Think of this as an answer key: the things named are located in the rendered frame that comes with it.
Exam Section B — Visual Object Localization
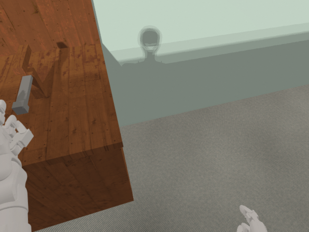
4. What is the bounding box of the tap lever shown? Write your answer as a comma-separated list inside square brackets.
[12, 75, 33, 115]

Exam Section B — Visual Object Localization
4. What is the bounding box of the counter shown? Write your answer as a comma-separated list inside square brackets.
[0, 0, 134, 232]

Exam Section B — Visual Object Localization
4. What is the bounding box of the right robot hand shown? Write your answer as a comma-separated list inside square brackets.
[237, 205, 267, 232]

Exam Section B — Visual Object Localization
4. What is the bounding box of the robot left forearm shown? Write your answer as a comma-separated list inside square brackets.
[0, 154, 31, 232]

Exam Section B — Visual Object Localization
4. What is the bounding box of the left robot hand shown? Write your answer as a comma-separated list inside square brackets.
[0, 100, 34, 157]

